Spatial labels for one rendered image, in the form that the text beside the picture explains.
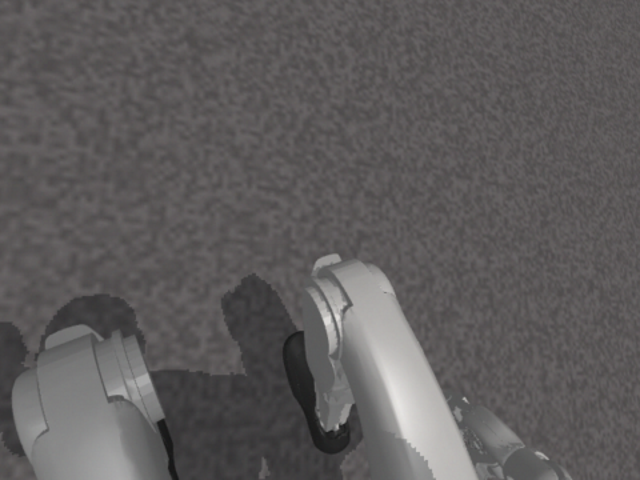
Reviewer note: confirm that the right robot hand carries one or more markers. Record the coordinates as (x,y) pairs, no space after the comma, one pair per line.
(492,441)

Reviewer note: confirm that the right robot arm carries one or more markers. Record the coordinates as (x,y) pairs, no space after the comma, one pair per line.
(531,464)

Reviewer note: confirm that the left robot foot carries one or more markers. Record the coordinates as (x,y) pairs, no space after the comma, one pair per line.
(169,448)

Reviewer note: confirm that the right robot foot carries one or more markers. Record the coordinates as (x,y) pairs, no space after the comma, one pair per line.
(302,385)

